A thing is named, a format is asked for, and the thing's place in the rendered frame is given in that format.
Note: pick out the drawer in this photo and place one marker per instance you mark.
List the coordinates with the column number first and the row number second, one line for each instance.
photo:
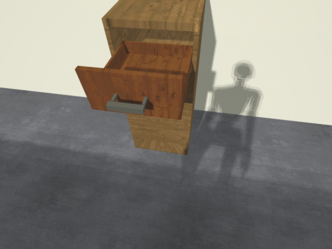
column 141, row 69

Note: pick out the cabinet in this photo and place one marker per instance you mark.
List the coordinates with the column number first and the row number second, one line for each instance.
column 168, row 22

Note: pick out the handle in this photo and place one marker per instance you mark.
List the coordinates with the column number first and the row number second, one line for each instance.
column 126, row 107

